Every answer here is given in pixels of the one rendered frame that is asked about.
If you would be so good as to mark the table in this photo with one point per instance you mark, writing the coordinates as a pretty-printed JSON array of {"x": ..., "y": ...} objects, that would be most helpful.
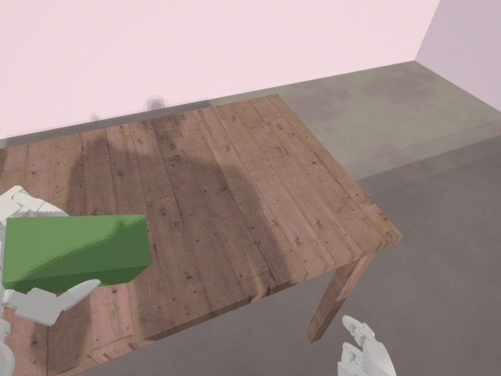
[{"x": 241, "y": 201}]

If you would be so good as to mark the robot right hand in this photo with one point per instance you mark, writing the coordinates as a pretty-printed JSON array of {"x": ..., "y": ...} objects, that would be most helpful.
[{"x": 372, "y": 361}]

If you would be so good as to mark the robot left hand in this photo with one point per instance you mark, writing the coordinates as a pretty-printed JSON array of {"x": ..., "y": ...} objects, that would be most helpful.
[{"x": 37, "y": 305}]

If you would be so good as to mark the sponge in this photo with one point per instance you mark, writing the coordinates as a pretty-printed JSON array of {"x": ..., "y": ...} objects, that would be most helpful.
[{"x": 57, "y": 253}]

